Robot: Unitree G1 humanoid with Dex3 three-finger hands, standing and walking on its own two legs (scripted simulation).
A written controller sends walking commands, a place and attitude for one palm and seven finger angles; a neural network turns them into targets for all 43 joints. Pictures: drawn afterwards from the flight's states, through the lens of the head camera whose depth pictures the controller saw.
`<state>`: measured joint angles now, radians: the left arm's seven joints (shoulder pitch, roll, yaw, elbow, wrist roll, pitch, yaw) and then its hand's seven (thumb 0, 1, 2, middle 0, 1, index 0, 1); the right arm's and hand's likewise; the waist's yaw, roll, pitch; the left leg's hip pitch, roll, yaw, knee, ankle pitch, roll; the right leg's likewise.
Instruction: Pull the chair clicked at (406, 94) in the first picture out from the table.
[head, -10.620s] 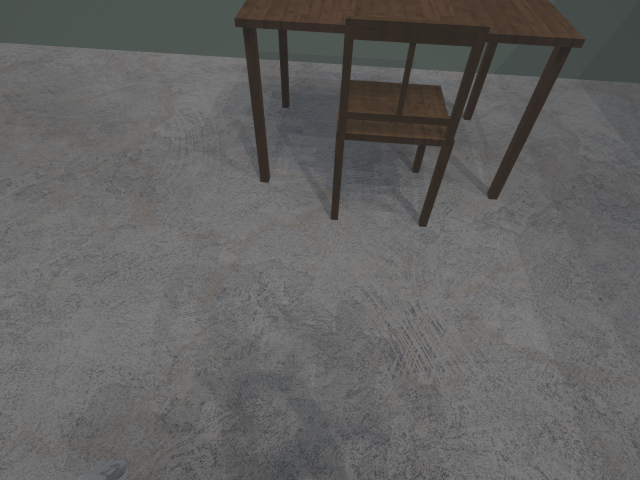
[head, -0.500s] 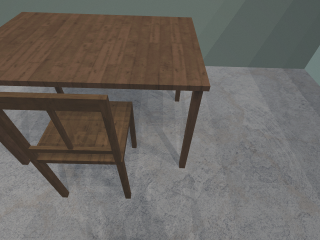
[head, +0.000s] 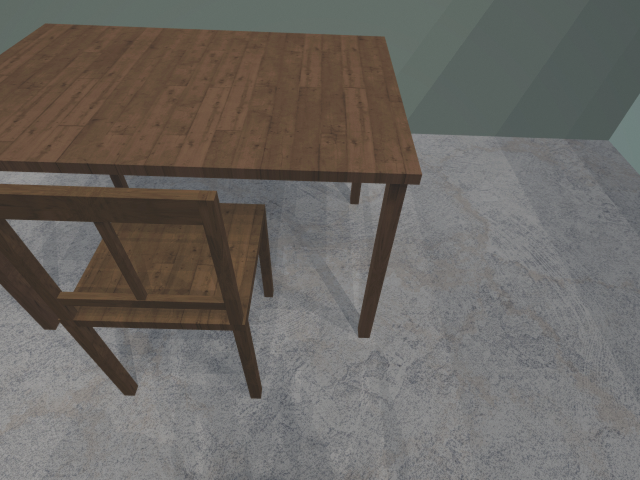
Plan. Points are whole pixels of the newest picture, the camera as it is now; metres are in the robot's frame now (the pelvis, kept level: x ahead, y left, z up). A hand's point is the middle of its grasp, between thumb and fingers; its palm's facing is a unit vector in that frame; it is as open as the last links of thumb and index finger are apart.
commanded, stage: look again from close up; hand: left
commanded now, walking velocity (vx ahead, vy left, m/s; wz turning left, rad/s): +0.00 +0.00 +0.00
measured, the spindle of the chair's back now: (123, 261) +0.51 +0.41 -0.12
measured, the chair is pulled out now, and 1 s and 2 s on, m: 0.00 0.00 0.00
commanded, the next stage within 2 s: none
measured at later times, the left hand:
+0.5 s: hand out of the picture -0.01 +0.16 -0.18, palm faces +0.03 -0.98 -0.18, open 7.4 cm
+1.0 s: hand out of the picture +0.02 +0.16 -0.17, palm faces +0.03 -0.98 -0.20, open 7.4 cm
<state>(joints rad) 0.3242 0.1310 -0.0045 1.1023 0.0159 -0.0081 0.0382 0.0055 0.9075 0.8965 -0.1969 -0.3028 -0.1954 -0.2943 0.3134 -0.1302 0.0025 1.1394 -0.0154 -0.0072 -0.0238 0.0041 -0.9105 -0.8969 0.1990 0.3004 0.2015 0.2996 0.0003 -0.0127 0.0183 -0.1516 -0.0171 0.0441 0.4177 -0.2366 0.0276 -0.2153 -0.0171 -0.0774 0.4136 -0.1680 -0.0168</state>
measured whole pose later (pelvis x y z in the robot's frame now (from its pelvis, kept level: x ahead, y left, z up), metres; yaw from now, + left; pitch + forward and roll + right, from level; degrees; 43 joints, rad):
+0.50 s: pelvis +0.01 +0.00 +0.00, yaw +0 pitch -2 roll +0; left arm 0.31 0.13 0.00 1.11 0.02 -0.01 0.04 0.01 0.91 0.90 -0.20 -0.30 -0.20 -0.29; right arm 0.30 -0.14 0.01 1.14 -0.02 -0.01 -0.03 0.00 -0.91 -0.90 0.20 0.30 0.20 0.30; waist 0.00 0.00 0.03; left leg -0.14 -0.02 0.04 0.40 -0.24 0.02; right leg -0.21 -0.02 -0.08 0.41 -0.18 -0.02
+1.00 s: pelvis +0.01 -0.02 +0.00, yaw +0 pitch -2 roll +0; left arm 0.28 0.16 0.00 1.11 0.02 -0.01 0.03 0.01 0.91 0.90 -0.20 -0.30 -0.20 -0.29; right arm 0.28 -0.17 0.01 1.14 -0.02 -0.01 -0.03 0.00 -0.91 -0.90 0.20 0.30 0.20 0.30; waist 0.00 0.00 0.03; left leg -0.12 0.00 0.03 0.38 -0.24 0.01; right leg -0.19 0.00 -0.09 0.40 -0.18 -0.04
